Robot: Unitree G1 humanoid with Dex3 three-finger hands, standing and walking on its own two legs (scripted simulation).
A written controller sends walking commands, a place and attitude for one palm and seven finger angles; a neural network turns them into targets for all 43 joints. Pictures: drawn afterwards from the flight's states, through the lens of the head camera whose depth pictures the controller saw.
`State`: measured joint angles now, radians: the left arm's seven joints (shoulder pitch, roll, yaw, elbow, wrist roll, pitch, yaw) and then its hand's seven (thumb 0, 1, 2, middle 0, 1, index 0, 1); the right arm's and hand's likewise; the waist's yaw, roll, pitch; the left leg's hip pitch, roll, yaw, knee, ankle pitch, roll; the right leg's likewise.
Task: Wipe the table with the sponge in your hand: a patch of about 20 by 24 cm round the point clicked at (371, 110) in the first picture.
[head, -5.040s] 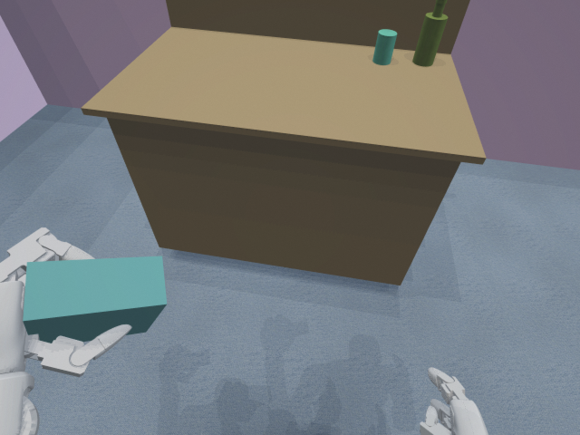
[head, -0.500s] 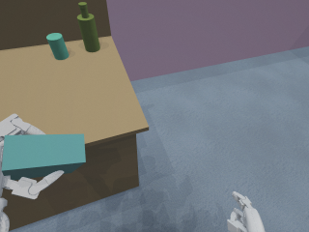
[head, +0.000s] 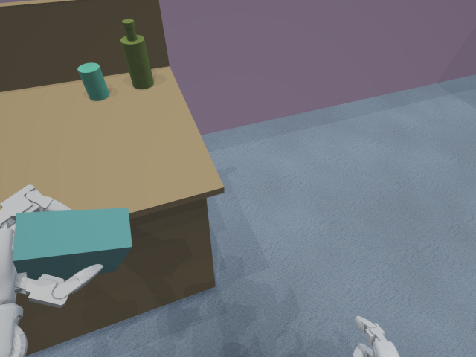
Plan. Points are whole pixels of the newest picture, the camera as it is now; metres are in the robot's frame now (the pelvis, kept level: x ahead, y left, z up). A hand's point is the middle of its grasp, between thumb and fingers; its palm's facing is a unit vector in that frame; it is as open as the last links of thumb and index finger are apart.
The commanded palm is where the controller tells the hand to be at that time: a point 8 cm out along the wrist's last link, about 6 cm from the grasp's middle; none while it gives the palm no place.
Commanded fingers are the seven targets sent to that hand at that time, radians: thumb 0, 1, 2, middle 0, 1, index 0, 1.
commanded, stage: come to a stop and stand still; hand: left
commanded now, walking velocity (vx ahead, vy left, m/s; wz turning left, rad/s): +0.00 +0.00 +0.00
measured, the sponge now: (90, 245) +0.22 +0.21 +0.14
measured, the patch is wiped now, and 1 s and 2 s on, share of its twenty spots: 0.00 0.00 0.00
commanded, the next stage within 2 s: look again from close up in 0.02 s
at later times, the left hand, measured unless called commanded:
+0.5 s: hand (35, 235) +0.23 +0.29 +0.14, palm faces +0.32 -0.86 -0.40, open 9.6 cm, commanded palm +0.17 +0.32 +0.18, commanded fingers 0.00 0.10 1.30 -1.20 -1.60 -1.20 -1.60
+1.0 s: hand (53, 181) +0.31 +0.30 +0.16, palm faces +0.36 -0.84 -0.41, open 9.6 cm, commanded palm +0.25 +0.33 +0.18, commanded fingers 0.00 0.10 1.30 -1.20 -1.60 -1.20 -1.60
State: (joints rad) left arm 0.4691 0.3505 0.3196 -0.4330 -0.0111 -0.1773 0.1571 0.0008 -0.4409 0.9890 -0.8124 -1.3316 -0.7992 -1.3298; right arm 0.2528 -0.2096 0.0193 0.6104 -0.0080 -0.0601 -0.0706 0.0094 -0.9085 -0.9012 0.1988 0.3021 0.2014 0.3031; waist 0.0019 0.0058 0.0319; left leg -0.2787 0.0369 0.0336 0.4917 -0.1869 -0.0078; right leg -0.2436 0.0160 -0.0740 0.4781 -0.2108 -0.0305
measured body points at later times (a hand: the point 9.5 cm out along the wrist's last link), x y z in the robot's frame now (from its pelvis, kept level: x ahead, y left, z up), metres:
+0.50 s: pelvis +0.00 +0.04 +0.00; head +0.02 +0.07 +0.45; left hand +0.21 +0.33 +0.16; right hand +0.17 -0.18 -0.07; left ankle +0.04 +0.12 -0.74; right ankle +0.03 -0.09 -0.74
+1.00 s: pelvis +0.09 +0.05 -0.02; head +0.12 +0.07 +0.43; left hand +0.29 +0.34 +0.18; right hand +0.28 -0.18 -0.09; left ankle +0.05 +0.12 -0.74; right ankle +0.03 -0.09 -0.74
